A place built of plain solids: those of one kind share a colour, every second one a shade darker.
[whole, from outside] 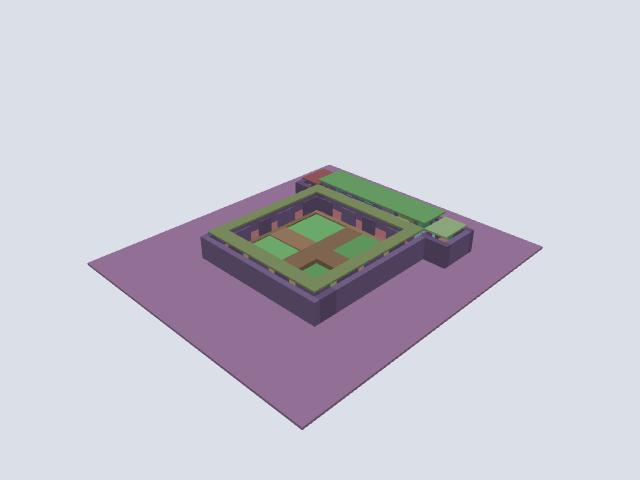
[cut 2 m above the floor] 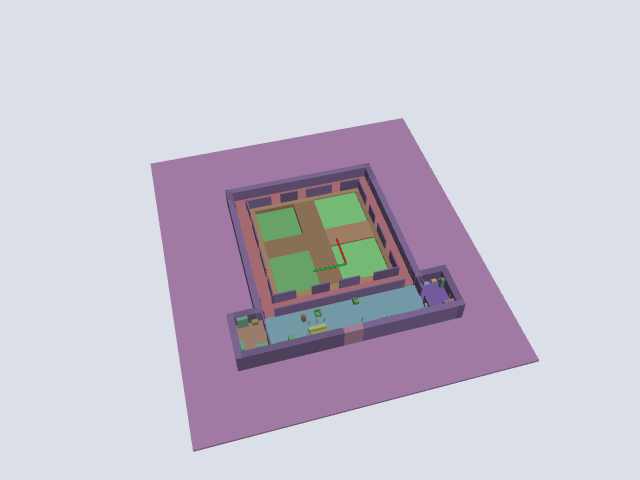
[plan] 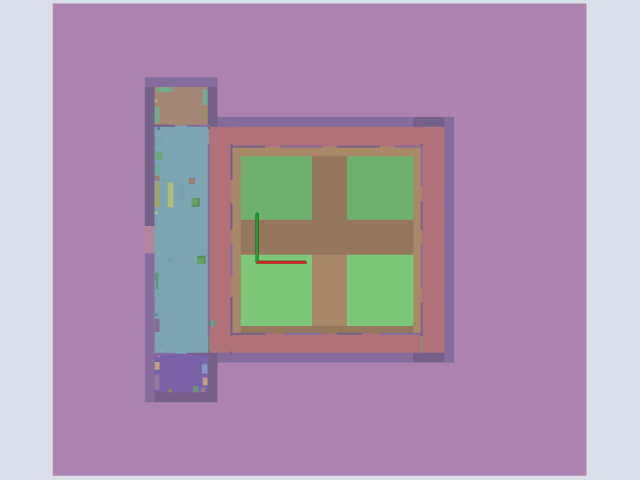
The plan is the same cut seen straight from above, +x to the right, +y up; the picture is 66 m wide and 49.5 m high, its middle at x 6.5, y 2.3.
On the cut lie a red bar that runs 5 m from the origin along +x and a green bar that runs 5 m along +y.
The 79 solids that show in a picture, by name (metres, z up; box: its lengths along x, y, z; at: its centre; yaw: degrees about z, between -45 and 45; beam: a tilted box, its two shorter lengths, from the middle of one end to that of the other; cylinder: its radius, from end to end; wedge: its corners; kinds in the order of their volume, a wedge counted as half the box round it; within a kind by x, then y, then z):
{
 "ground_under_all_1": {"box": [55.05, 48.71, 0.4], "at": [6.46, 2.33, -1.53]},
 "wall_1": {"box": [1.0, 5.9, 3.99], "at": [-11.07, -11.47, 0.62]},
 "wall_2": {"box": [1.0, 11.25, 3.99], "at": [-11.07, -4.7, 0.62]},
 "wall_3": {"box": [1.0, 11.25, 3.99], "at": [-11.07, 9.36, 0.62]},
 "wall_4": {"box": [1.0, 5.9, 3.99], "at": [-11.07, 16.13, 0.62]},
 "wall_5": {"box": [2.35, 0.2, 3.99], "at": [-9.6, -9.42, 0.62]},
 "wall_6": {"box": [2.35, 0.2, 3.99], "at": [-9.6, 14.08, 0.62]},
 "wall_7": {"box": [7.5, 1.0, 3.99], "at": [-7.82, -13.92, 0.62]},
 "wall_8": {"box": [7.5, 1.0, 3.99], "at": [-7.82, 18.58, 0.62]},
 "wall_9": {"box": [2.35, 0.2, 3.99], "at": [-6.04, -9.42, 0.62]},
 "wall_10": {"box": [2.35, 0.2, 3.99], "at": [-6.04, 14.08, 0.62]},
 "wall_11": {"box": [0.2, 19.9, 3.99], "at": [-4.97, 2.31, 0.62]},
 "wall_12": {"box": [1.0, 5.1, 3.99], "at": [-4.57, -11.87, 0.62]},
 "wall_13": {"box": [1.0, 5.1, 3.99], "at": [-4.57, 16.53, 0.62]},
 "wall_14": {"box": [3.35, 1.0, 3.99], "at": [-3.4, -9.82, 0.62]},
 "wall_15": {"box": [3.35, 1.0, 3.99], "at": [-3.4, 14.48, 0.62]},
 "wall_16": {"box": [0.2, 3.9, 3.99], "at": [-2.62, -5.52, 0.62]},
 "wall_17": {"box": [0.2, 3.2, 3.99], "at": [-2.62, 0.23, 0.62]},
 "wall_18": {"box": [0.2, 2.75, 3.99], "at": [-2.62, 4.71, 0.62]},
 "wall_19": {"box": [0.2, 3.55, 3.99], "at": [-2.62, 10.26, 0.62]},
 "wall_20": {"box": [0.2, 3.7, 3.99], "at": [-2.62, 10.33, 0.62]},
 "wall_21": {"box": [3.55, 0.2, 3.99], "at": [-0.95, -7.37, 0.62]},
 "wall_22": {"box": [3.55, 0.2, 3.99], "at": [-0.95, 11.93, 0.62]},
 "wall_23": {"box": [4.4, 0.2, 3.99], "at": [4.53, 11.93, 0.62]},
 "wall_24": {"box": [3.9, 0.2, 3.99], "at": [4.78, -7.37, 0.62]},
 "wall_25": {"box": [21.4, 1.0, 3.99], "at": [7.18, -9.82, 0.62]},
 "wall_26": {"box": [21.4, 1.0, 3.99], "at": [7.18, 14.48, 0.62]},
 "wall_27": {"box": [2.65, 0.2, 3.99], "at": [9.55, -7.37, 0.62]},
 "wall_28": {"box": [4.42, 0.2, 3.99], "at": [10.44, 11.93, 0.62]},
 "wall_29": {"box": [4.4, 0.2, 3.99], "at": [14.88, -7.37, 0.62]},
 "wall_30": {"box": [2.88, 0.2, 3.99], "at": [15.64, 11.93, 0.62]},
 "wall_31": {"box": [0.2, 3.3, 3.99], "at": [16.98, -5.82, 0.62]},
 "wall_32": {"box": [0.2, 4.5, 3.99], "at": [16.98, -0.42, 0.62]},
 "wall_33": {"box": [0.2, 4.5, 3.99], "at": [16.98, -0.42, 0.62]},
 "wall_34": {"box": [0.2, 2.95, 3.99], "at": [16.98, 4.8, 0.62]},
 "wall_35": {"box": [0.2, 4.15, 3.99], "at": [16.98, 9.96, 0.62]},
 "wall_36": {"box": [4.25, 1.0, 3.99], "at": [18.2, -9.82, 0.62]},
 "wall_37": {"box": [4.25, 1.0, 3.99], "at": [18.2, 14.48, 0.62]},
 "wall_38": {"box": [1.0, 25.3, 3.99], "at": [19.83, 2.33, 0.62]},
 "floor_corr_1": {"box": [2.35, 23.5, 1.38], "at": [-3.79, 2.33, -0.69]},
 "floor_corr_2": {"box": [19.6, 2.05, 1.38], "at": [7.18, -8.39, -0.69]},
 "floor_corr_3": {"box": [19.6, 2.15, 1.38], "at": [7.18, 13.01, -0.69]},
 "floor_corr_4": {"box": [2.45, 23.5, 1.38], "at": [18.2, 2.33, -0.69]},
 "floor_gang_1": {"box": [0.95, 19.3, 1.38], "at": [-2.15, 2.28, -0.69]},
 "floor_gang_2": {"box": [17.8, 0.8, 1.38], "at": [7.23, -6.97, -0.69]},
 "floor_gang_3": {"box": [17.8, 3.6, 1.38], "at": [7.23, 2.58, -0.69]},
 "floor_gang_4": {"box": [17.8, 1.0, 1.38], "at": [7.23, 11.43, -0.69]},
 "floor_gang_5": {"box": [3.6, 7.35, 1.38], "at": [7.48, -2.9, -0.69]},
 "floor_gang_6": {"box": [3.6, 6.55, 1.38], "at": [7.48, 7.66, -0.69]},
 "floor_gang_7": {"box": [0.85, 19.3, 1.38], "at": [16.55, 2.28, -0.69]},
 "step_tier_1": {"box": [7.35, 7.35, 1.11], "at": [2.0, -2.9, -0.82]},
 "step_tier_2": {"box": [7.35, 6.55, 1.38], "at": [2.0, 7.66, -0.69]},
 "step_tier_3": {"box": [6.85, 7.35, 1.18], "at": [12.71, -2.9, -0.79]},
 "step_tier_4": {"box": [6.85, 6.55, 0.6], "at": [12.71, 7.66, -1.08]},
 "floor_foyer_1": {"box": [5.7, 23.5, 1.38], "at": [-7.82, 2.33, -0.69]},
 "ceil_corr_1": {"box": [2.35, 23.5, 0.3], "at": [-3.79, 2.33, 3.4]},
 "ceil_corr_2": {"box": [19.6, 2.05, 0.3], "at": [7.18, -8.39, 3.4]},
 "ceil_corr_3": {"box": [19.6, 2.15, 0.3], "at": [7.18, 13.01, 3.4]},
 "ceil_corr_4": {"box": [2.45, 23.5, 0.3], "at": [18.2, 2.33, 3.4]},
 "ceil_foyer_1": {"box": [5.7, 23.5, 0.3], "at": [-7.82, 2.33, 4.35]},
 "floor_cloaks_1": {"box": [5.7, 4.1, 1.38], "at": [-7.82, -11.47, -0.69]},
 "floor_store_1": {"box": [5.7, 4.1, 1.38], "at": [-7.82, 16.13, -0.69]},
 "door_leaf_1": {"box": [0.97, 2.8, 4.65], "at": [-11.09, 2.33, 0.94]},
 "ceil_cloaks_1": {"box": [5.7, 4.1, 0.3], "at": [-7.82, -11.47, 3.4]},
 "ceil_store_1": {"box": [5.7, 4.1, 0.3], "at": [-7.82, 16.13, 3.4]},
 "shelves_store_1": {"box": [0.5, 1.6, 2.0], "at": [-10.29, 15.23, 1.0]},
 "shelves_store_2": {"box": [1.6, 0.5, 2.0], "at": [-9.52, 17.8, 1.0]},
 "shelves_store_3": {"box": [0.5, 1.6, 2.0], "at": [-5.35, 17.03, 1.0]},
 "cloakroom_foyer_1": {"box": [0.55, 2.55, 1.75], "at": [-10.27, 6.96, 0.87]},
 "cloakroom_foyer_2": {"box": [0.55, 2.55, 1.0], "at": [-8.91, 6.96, 0.5]},
 "shelves_cloaks_1": {"box": [0.5, 1.6, 2.0], "at": [-10.29, -12.37, 1.0]},
 "machine_foyer_1": {"box": [0.8, 0.9, 1.73], "at": [-10.14, 10.98, 0.96]},
 "fridge_cloaks_1": {"box": [0.6, 0.6, 1.8], "at": [-6.32, -13.09, 0.9]},
 "hamper_store_1": {"box": [0.6, 0.9, 0.72], "at": [-5.4, 15.28, 0.36]},
 "case_cloaks_1": {"box": [0.5, 0.8, 0.41], "at": [-10.29, -10.67, 0.29]},
 "case_cloaks_2": {"box": [0.5, 0.8, 0.41], "at": [-5.35, -12.27, 0.29]},
 "bench_foyer_1": {"box": [0.5, 1.4, 0.46], "at": [-10.29, -6.52, 0.22]},
 "trolley_cloaks_1": {"box": [0.6, 1.0, 0.06], "at": [-5.4, -10.97, 0.2]},
 "form_foyer_1": {"box": [0.4, 1.72, 0.05], "at": [-10.34, -1.91, 0.43]}
}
